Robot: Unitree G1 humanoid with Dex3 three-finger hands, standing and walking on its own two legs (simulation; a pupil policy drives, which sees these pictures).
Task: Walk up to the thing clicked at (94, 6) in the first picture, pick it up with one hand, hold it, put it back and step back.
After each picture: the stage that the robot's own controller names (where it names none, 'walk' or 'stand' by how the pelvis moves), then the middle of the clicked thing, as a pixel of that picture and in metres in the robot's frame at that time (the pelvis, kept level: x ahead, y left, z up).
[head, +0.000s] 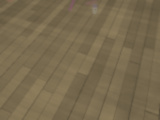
stand; (94, 9) +2.04 -0.19 -0.72
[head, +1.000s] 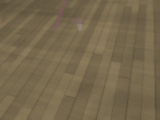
walk; (79, 26) +1.90 +0.15 -0.69
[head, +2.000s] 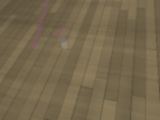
walk; (64, 43) +1.29 +0.32 -0.71
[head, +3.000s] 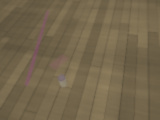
walk; (62, 80) +0.82 +0.28 -0.72
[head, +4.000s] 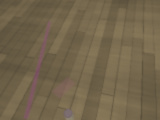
walk; (69, 115) +0.47 +0.20 -0.71
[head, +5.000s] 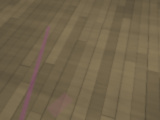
stand; out of the picture +0.30 +0.16 -0.70
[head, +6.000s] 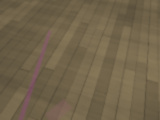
stand; out of the picture +0.27 +0.14 -0.72
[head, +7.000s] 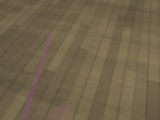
stand; out of the picture +0.28 +0.15 -0.73
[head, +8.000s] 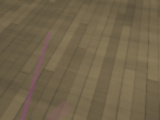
stand; out of the picture +0.26 +0.16 -0.73
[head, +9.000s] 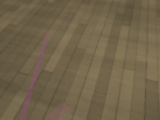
stand; out of the picture +0.25 +0.16 -0.73
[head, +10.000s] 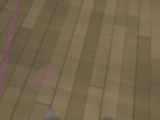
go down; (50, 115) +0.29 +0.17 -0.58
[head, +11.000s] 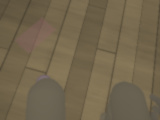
go down; (45, 84) +0.34 +0.20 -0.32
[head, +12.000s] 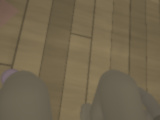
close in; (13, 80) +0.32 +0.22 -0.25
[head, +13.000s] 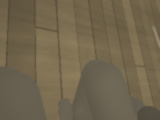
close; out of the picture +0.32 +0.24 -0.21
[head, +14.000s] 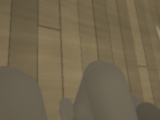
lift; out of the picture +0.34 +0.26 -0.21
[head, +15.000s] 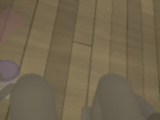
lift; (6, 80) +0.31 +0.25 -0.12
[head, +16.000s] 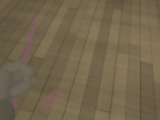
close; out of the picture +0.26 +0.34 -0.64
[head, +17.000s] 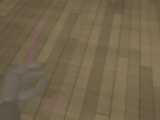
go down; out of the picture +0.22 +0.35 -0.70
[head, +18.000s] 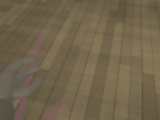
stand; out of the picture +0.18 +0.34 -0.71
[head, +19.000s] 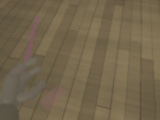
stand; out of the picture +0.17 +0.34 -0.68
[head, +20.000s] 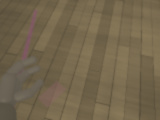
stand; out of the picture +0.14 +0.33 -0.67
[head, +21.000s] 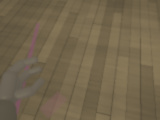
stand; out of the picture +0.09 +0.33 -0.69
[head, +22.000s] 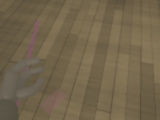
stand; out of the picture +0.04 +0.33 -0.69
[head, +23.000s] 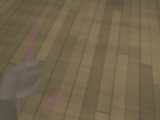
stand; out of the picture -0.03 +0.32 -0.70
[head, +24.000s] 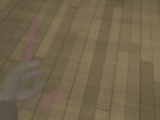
stand; out of the picture -0.10 +0.31 -0.69
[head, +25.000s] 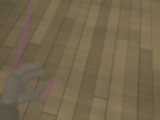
stand; out of the picture -0.16 +0.30 -0.65
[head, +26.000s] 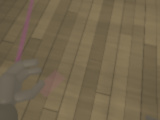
stand; out of the picture -0.23 +0.29 -0.62
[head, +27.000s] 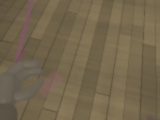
stand; out of the picture -0.32 +0.28 -0.62
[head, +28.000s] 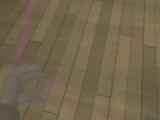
hold; out of the picture -0.42 +0.27 -0.62
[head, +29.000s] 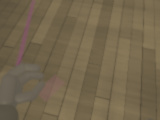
hold; out of the picture -0.53 +0.26 -0.64
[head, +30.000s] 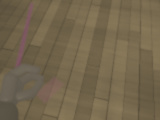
hold; out of the picture -0.64 +0.24 -0.65
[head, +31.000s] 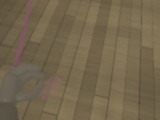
hold; out of the picture -0.75 +0.22 -0.64
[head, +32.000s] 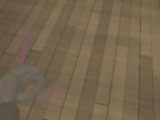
hold; out of the picture -0.87 +0.23 -0.66
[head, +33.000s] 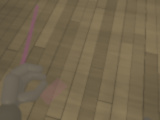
hold; out of the picture -0.97 +0.21 -0.64
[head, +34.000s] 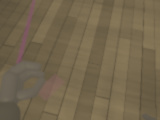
hold; out of the picture -1.06 +0.21 -0.63
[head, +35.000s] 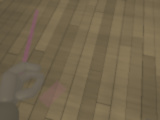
hold; out of the picture -1.17 +0.21 -0.66
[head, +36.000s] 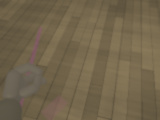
hold; out of the picture -1.29 +0.20 -0.70
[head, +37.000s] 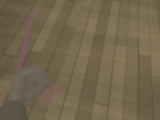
hold; out of the picture -1.37 +0.17 -0.67
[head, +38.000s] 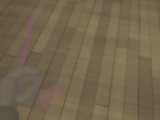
hold; out of the picture -1.46 +0.17 -0.67
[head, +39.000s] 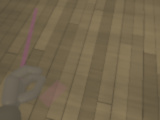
hold; out of the picture -1.55 +0.15 -0.65
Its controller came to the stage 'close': yes
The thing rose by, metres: 0.30
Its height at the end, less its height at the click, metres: -0.02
